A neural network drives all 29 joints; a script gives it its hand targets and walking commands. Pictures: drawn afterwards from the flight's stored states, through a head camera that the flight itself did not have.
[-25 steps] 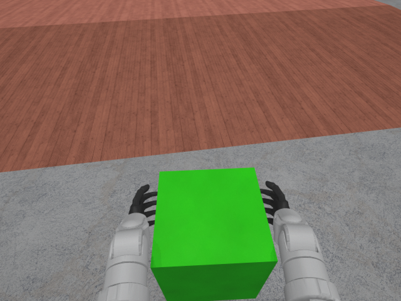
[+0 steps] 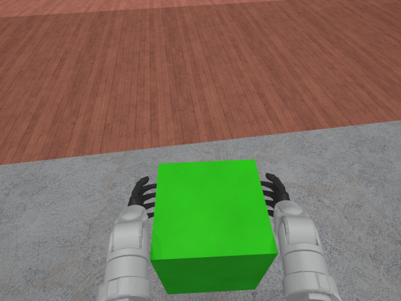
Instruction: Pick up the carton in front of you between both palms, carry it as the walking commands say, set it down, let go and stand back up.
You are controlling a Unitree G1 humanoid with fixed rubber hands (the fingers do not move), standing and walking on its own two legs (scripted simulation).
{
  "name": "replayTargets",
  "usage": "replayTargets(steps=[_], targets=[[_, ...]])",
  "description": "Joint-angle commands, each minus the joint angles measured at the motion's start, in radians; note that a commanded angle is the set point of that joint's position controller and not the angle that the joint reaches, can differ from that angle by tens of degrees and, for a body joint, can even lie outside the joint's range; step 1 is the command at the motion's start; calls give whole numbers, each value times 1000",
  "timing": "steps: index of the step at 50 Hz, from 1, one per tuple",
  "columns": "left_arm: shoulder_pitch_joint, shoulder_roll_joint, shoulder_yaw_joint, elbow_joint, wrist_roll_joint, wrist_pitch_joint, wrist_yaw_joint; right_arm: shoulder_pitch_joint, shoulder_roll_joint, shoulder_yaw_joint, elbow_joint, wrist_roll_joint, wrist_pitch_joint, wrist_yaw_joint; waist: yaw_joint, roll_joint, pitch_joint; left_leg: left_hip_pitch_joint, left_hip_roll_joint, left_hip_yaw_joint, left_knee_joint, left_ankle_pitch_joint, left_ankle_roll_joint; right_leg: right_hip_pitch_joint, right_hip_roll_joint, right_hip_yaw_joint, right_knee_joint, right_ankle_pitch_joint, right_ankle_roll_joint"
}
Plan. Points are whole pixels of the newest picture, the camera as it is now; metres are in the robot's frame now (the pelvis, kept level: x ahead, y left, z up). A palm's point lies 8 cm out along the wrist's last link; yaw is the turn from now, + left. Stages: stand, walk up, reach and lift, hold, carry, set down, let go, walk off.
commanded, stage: reach and lift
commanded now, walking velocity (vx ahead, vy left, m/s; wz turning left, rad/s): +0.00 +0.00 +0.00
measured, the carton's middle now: (209, 229) +0.30 +0.00 -0.04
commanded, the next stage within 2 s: hold in 0.44 s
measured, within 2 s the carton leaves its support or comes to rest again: neither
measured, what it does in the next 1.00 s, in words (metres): stands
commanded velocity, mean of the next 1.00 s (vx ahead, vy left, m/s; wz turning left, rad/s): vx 0.00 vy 0.00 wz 0.00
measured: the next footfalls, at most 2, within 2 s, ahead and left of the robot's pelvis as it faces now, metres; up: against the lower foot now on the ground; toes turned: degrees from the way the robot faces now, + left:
right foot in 1.52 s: +0.19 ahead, -0.09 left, +0.00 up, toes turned -10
left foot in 1.90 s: +0.54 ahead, +0.14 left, +0.00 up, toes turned +13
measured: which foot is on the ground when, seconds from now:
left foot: down 0.00-1.00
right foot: down 0.00-1.00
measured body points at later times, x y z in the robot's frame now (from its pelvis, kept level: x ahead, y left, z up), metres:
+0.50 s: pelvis +0.01 +0.00 +0.00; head -0.02 +0.00 +0.45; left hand +0.31 +0.15 +0.04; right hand +0.31 -0.15 +0.04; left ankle +0.02 +0.12 -0.74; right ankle +0.02 -0.12 -0.74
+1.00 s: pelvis +0.00 +0.00 +0.00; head -0.05 +0.00 +0.45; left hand +0.30 +0.15 +0.05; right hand +0.30 -0.15 +0.05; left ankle +0.02 +0.12 -0.74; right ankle +0.02 -0.12 -0.74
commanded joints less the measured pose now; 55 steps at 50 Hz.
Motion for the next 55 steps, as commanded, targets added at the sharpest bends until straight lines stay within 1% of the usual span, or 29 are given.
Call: replayTargets(steps=[1,7,11,21,23,26,27,30,32,34,39,45,52,53,54,55], targets=[[-433,-921,-533,11,-226,-4,-235,-447,913,524,-3,221,-16,210,3,-2,-266,65,-63,-5,-71,153,3,93,60,10,-69,162,-2],[-379,-913,-555,-38,-243,13,-231,-390,904,543,-50,236,-1,205,1,-1,-266,93,-64,-10,-81,220,-1,116,63,15,-79,227,1],[-357,-910,-568,-66,-252,23,-229,-368,899,555,-77,244,8,202,0,0,-262,106,-65,-14,-86,245,-3,124,64,17,-83,249,1],[-354,-904,-578,-99,-262,48,-224,-370,884,563,-110,252,32,202,1,2,-237,113,-63,-18,-96,223,-5,120,66,16,-90,217,-1],[-359,-909,-597,-121,-273,54,-223,-376,889,584,-133,263,38,202,1,2,-249,123,-63,-19,-97,231,-5,127,66,17,-92,224,0],[-344,-906,-642,-184,-301,77,-219,-361,895,635,-197,293,61,195,3,1,-282,153,-64,-24,-101,282,-7,156,66,21,-98,275,4],[-332,-895,-642,-192,-301,88,-216,-350,887,636,-205,295,73,192,4,1,-275,155,-63,-24,-106,283,-7,160,65,22,-103,277,4],[-311,-855,-605,-175,-278,117,-211,-327,850,598,-183,274,102,185,4,1,-192,131,-61,-20,-125,200,-5,137,63,21,-121,195,0],[-329,-846,-583,-155,-266,124,-213,-342,838,572,-160,259,109,186,2,0,-145,109,-59,-15,-132,127,-1,115,60,17,-127,125,-4],[-364,-855,-582,-151,-269,124,-218,-375,847,568,-157,258,109,191,1,0,-141,100,-56,-13,-129,91,1,106,58,14,-125,91,-6],[-434,-877,-588,-142,-275,115,-227,-442,873,576,-145,264,101,200,3,2,-176,94,-53,-10,-115,62,5,105,56,12,-111,65,-8],[-461,-878,-573,-107,-263,112,-230,-470,876,563,-111,254,97,201,5,1,-178,85,-52,-5,-116,25,6,100,54,10,-110,33,-6],[-458,-877,-569,-103,-259,112,-230,-465,877,560,-108,250,97,199,3,0,-186,97,-53,-5,-116,55,5,109,54,8,-112,62,-4],[-487,-866,-590,-110,-276,122,-230,-492,878,573,-111,264,105,198,6,1,-219,-22,116,-6,-63,-77,9,-2,-113,1,-55,-76,-8],[-483,-865,-595,-115,-284,126,-228,-495,879,581,-122,272,108,196,7,1,-230,-50,103,-27,-74,-268,13,-36,-107,27,-77,-271,-15],[-488,-869,-613,-142,-297,129,-223,-500,882,599,-149,287,112,193,7,-6,-216,-105,90,-27,-78,-427,15,-88,-101,39,-91,-446,-19]])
